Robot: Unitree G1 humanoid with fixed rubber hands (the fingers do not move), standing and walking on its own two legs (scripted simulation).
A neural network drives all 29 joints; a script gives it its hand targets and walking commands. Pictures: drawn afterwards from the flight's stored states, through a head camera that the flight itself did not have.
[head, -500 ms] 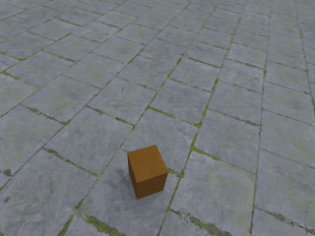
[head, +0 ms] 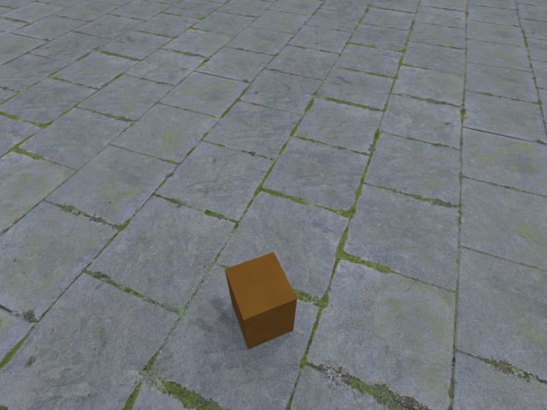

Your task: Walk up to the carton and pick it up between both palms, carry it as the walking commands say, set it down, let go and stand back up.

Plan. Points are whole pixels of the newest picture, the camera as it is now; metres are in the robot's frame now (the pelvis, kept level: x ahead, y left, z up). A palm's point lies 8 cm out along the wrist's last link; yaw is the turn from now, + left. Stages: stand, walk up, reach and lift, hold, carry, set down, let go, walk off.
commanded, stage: walk up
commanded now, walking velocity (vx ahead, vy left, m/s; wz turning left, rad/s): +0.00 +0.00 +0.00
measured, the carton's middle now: (260, 301) +0.59 +0.05 -0.65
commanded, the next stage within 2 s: none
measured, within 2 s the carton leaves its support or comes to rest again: neither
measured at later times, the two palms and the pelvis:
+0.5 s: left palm out of the picture +0.07 +0.18 -0.13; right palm out of the picture +0.04 -0.36 -0.14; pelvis +0.04 -0.09 -0.01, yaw +9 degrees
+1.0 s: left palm out of the picture +0.05 +0.12 -0.15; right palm (387, 275) +0.40 -0.23 -0.14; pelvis +0.20 -0.07 -0.02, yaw +14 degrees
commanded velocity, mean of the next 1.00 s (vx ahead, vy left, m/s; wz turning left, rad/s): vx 0.24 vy -0.08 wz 0.25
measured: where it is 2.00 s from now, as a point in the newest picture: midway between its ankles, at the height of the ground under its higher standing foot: outside the picture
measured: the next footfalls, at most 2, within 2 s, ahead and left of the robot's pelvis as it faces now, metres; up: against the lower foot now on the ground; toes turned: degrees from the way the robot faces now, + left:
right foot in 0.48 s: +0.11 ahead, -0.21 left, +0.00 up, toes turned +3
left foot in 0.94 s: +0.25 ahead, +0.03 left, +0.00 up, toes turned +20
